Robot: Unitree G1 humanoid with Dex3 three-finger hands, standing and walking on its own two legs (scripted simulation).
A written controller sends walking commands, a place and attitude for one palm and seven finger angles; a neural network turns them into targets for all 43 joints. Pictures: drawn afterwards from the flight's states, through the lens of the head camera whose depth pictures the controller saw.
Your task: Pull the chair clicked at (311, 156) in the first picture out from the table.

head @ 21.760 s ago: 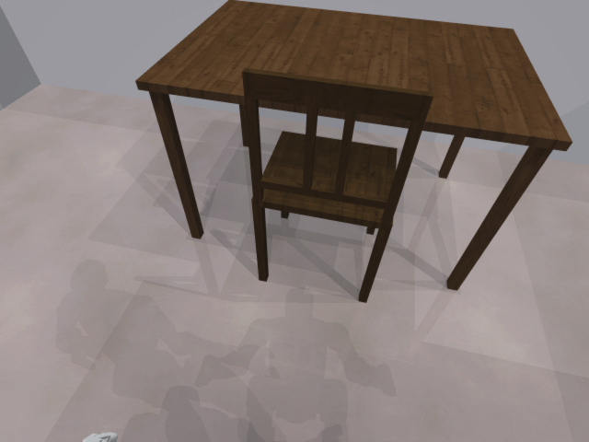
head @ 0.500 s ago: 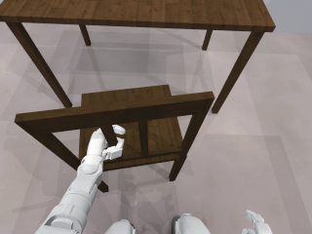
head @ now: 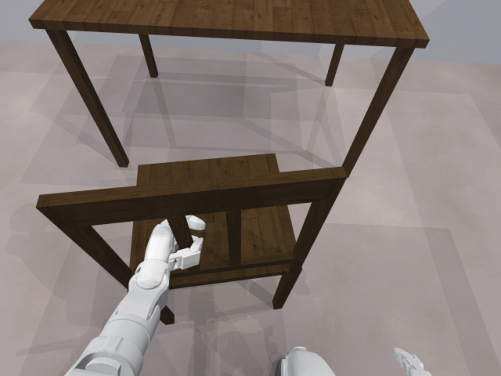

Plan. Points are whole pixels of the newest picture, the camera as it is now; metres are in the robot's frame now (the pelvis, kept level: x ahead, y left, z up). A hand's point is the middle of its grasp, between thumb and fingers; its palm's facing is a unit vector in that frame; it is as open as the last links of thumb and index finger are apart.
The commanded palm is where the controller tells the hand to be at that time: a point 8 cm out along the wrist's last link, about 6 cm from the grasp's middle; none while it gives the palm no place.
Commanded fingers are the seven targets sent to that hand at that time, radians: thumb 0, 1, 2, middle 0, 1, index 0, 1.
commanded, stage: stop walking, hand still on the chair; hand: left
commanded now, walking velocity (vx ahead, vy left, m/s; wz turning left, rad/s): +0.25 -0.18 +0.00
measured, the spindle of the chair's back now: (186, 244) +0.35 +0.13 -0.09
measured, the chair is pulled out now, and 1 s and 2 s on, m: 0.54 0.60 0.60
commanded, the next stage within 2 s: open the thumb and straighten the fingers in 0.78 s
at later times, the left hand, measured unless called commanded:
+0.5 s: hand (186, 281) +0.27 +0.12 -0.06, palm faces +0.03 -0.99 -0.15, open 5.7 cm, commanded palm +0.25 +0.17 -0.06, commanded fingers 0.00 0.90 0.90 -0.50 -1.45 -0.50 -1.45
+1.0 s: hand (183, 280) +0.27 +0.12 -0.07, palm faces -0.01 -0.99 -0.10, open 6.0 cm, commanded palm +0.25 +0.18 -0.05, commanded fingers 0.00 0.05 0.49 -0.50 -1.45 -0.50 -1.45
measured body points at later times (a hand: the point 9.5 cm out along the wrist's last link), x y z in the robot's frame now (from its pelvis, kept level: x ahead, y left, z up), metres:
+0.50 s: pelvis -0.02 -0.01 +0.01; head +0.01 -0.02 +0.46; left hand +0.26 +0.17 -0.05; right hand +0.08 -0.28 -0.11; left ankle -0.04 +0.12 -0.73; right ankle -0.01 -0.12 -0.73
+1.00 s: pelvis -0.02 +0.00 +0.00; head +0.02 +0.00 +0.45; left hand +0.27 +0.18 -0.06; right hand +0.10 -0.25 -0.11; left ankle -0.04 +0.12 -0.73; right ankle -0.01 -0.12 -0.73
